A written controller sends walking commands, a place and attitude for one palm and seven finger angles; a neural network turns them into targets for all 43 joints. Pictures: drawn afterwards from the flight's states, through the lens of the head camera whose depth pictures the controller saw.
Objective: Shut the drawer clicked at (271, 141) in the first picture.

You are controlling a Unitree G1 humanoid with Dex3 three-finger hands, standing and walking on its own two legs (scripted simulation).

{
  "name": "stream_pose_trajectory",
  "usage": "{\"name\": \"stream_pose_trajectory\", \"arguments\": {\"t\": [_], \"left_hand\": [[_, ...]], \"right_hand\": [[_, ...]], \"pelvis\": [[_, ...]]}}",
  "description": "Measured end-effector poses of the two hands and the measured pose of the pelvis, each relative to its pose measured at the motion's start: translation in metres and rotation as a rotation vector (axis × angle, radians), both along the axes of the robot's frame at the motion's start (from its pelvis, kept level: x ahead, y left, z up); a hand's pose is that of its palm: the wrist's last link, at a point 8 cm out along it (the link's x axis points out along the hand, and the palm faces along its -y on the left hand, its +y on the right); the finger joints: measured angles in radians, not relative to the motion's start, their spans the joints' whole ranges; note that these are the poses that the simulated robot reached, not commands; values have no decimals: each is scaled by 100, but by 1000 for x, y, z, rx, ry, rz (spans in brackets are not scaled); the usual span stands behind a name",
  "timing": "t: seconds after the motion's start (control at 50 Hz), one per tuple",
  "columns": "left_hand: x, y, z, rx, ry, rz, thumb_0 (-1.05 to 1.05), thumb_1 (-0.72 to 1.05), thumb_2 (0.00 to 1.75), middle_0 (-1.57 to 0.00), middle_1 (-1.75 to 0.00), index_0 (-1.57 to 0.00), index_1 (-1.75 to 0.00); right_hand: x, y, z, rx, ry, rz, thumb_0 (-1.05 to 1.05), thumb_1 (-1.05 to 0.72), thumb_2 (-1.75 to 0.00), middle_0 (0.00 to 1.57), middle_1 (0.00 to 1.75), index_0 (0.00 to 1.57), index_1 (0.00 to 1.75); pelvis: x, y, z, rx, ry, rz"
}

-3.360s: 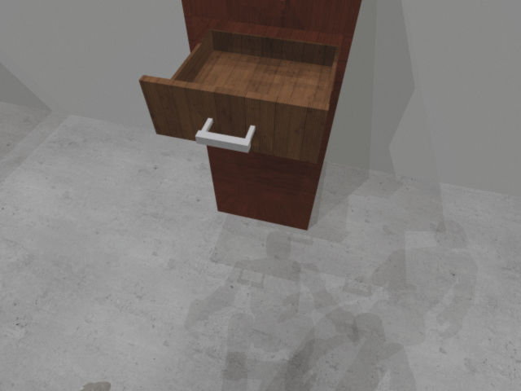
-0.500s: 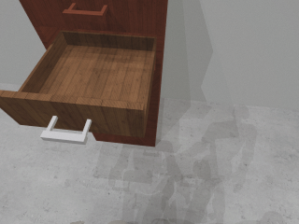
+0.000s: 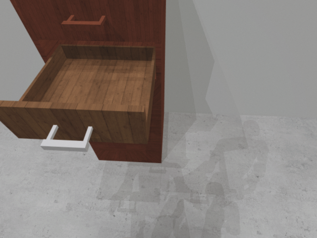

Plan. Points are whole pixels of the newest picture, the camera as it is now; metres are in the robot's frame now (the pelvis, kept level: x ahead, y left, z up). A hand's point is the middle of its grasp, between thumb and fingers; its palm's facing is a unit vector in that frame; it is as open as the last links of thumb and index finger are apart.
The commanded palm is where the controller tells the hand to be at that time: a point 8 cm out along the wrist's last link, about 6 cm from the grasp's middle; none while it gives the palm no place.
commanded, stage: come to a stop and stand still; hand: left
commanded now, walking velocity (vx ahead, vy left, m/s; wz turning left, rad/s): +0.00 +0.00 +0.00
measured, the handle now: (68, 137) +0.33 +0.26 +0.06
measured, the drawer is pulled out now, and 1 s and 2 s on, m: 0.30 0.30 0.30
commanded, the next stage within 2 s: look again from close up in 0.42 s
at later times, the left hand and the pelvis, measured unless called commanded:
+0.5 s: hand out of the picture -0.01 +0.16 -0.15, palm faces +0.00 -0.97 -0.23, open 7.4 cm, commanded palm none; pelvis -0.02 -0.03 +0.01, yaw +1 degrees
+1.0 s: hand out of the picture +0.02 +0.16 -0.16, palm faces +0.02 -0.98 -0.22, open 7.4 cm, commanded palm none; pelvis +0.01 -0.03 +0.02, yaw +0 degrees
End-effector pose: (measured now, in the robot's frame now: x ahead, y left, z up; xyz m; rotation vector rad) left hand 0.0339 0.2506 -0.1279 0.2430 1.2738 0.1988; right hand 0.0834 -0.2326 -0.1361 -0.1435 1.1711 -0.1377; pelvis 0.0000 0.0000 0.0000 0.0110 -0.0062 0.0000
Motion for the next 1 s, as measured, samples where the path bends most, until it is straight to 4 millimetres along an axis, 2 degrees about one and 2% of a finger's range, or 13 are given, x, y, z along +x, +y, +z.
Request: {"name": "stream_pose_trajectory", "arguments": {"t": [0.08,0.18,0.36,0.42,0.48,0.6,0.84,1.0], "left_hand": [[-6,-14,4,-10,-25,-11,0,90,90,-20,-30,-20,-30],[-12,-30,9,-30,-57,-21,0,91,90,-20,-30,-20,-30],[-35,-37,11,-40,6,-12,0,91,90,-21,-30,-20,-30],[-42,-40,10,-47,37,-1,0,91,90,-20,-30,-20,-30],[-48,-43,8,-56,66,7,0,91,90,-20,-30,-20,-30],[-50,-50,5,-78,99,18,0,90,90,-20,-30,-20,-30],[-33,-54,2,-92,75,26,0,91,90,-20,-30,-20,-30],[-23,-45,4,-77,66,27,0,91,90,-20,-30,-20,-30]], "right_hand": [[-22,-1,-4,25,-15,-16,1,-91,-90,20,30,20,30],[-58,-6,-7,35,46,-20,1,-92,-90,20,30,20,30],[-129,-18,-5,26,221,-42,1,-91,-90,20,30,20,30],[-144,-19,-3,23,273,-48,1,-91,-90,20,30,20,30],[-151,-20,0,22,307,-51,1,-91,-90,20,30,20,30],[-138,-19,3,18,306,-46,1,-91,-90,20,30,20,30],[-64,-19,5,4,160,-7,1,-91,-90,20,30,20,30],[-34,-27,10,-22,112,13,1,-91,-90,20,30,20,30]], "pelvis": [[-7,-4,1,4,-36,2],[-19,-11,4,6,-40,5],[-26,-21,10,7,-9,8],[-24,-23,11,6,-5,10],[-21,-25,13,4,-4,11],[-14,-27,15,2,-5,9],[-1,-27,16,2,-11,6],[6,-26,17,3,-8,5]]}}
